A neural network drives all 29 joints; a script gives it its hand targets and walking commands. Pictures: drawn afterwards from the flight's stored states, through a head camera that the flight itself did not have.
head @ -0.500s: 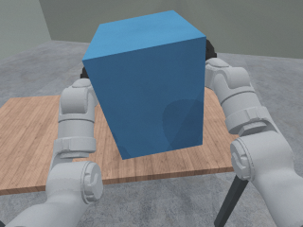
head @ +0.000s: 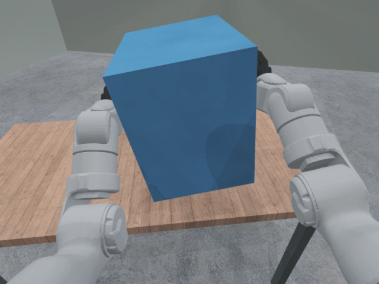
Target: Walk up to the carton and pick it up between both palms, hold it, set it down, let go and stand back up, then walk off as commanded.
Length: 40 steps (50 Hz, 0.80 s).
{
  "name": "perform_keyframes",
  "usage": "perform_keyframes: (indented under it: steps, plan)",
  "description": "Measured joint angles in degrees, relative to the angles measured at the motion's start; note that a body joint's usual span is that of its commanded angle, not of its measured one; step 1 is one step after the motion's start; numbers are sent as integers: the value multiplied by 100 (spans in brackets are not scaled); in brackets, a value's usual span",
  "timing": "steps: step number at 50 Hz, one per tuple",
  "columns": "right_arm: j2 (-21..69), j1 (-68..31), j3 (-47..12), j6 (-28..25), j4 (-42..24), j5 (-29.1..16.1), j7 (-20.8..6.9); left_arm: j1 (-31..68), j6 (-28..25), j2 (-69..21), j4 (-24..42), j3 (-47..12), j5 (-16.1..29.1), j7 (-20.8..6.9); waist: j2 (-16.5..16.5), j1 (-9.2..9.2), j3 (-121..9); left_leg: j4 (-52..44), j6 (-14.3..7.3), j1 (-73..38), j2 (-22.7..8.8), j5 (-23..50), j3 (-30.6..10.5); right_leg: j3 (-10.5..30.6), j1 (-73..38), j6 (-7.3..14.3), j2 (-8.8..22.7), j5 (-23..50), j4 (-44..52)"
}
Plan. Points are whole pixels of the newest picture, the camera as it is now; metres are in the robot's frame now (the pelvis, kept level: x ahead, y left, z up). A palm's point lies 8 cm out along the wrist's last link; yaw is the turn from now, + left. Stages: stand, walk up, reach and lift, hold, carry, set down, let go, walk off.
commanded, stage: hold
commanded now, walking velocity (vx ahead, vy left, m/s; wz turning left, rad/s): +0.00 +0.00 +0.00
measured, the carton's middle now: (186, 104) +0.40 +0.00 +0.25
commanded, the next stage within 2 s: none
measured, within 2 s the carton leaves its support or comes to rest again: neither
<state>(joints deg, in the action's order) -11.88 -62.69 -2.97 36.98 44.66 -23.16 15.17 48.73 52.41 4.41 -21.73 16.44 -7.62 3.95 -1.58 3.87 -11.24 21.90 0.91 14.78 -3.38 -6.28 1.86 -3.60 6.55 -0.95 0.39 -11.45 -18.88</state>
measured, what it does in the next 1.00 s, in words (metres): stands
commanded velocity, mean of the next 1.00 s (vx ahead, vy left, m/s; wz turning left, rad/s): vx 0.00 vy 0.00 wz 0.00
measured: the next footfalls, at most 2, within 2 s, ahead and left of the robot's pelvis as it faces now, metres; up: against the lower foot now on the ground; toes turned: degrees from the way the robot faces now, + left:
none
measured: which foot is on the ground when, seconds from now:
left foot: down 0.00-1.00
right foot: down 0.00-1.00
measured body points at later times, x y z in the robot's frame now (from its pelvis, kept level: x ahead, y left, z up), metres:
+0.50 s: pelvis +0.00 -0.01 +0.00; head -0.08 +0.00 +0.44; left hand +0.38 +0.15 +0.26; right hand +0.39 -0.15 +0.30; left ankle +0.06 +0.13 -0.75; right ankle -0.01 -0.13 -0.75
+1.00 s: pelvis +0.00 -0.01 +0.00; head -0.09 +0.00 +0.44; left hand +0.38 +0.15 +0.26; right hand +0.39 -0.15 +0.30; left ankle +0.06 +0.13 -0.75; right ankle -0.01 -0.13 -0.75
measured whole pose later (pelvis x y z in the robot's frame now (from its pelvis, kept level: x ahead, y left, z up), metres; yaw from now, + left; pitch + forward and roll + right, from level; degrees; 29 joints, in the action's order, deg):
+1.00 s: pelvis +0.00 -0.01 +0.00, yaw +0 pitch -2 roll -1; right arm -11.2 -63.5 -2.8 37.6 45.7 -22.8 15.9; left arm 49.5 52.1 4.9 -23.1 17.9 -8.2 2.5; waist -1.4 3.8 -10.8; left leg 21.9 1.3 13.6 -3.6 -6.3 1.6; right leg -3.6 5.7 -0.5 0.0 -11.9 -19.6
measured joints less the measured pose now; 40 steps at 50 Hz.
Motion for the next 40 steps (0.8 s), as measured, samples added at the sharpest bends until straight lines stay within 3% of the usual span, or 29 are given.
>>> perform_keyframes:
  steps: [23, 40]
  plan:
    - [68, 216, -50, 143, -443, -31, 110, -248, 133, -49, 471, 89, -46, -66, 36, 13, 105, -21, 67, -177, -37, -32, -19, -4, -144, 52, -41, -73, -45]
    - [88, -32, 35, 96, -39, 47, 97, 72, 32, 36, -23, 183, -63, -141, 44, 7, 65, -22, 64, -167, -39, -10, -37, -13, -131, 63, -48, -67, -65]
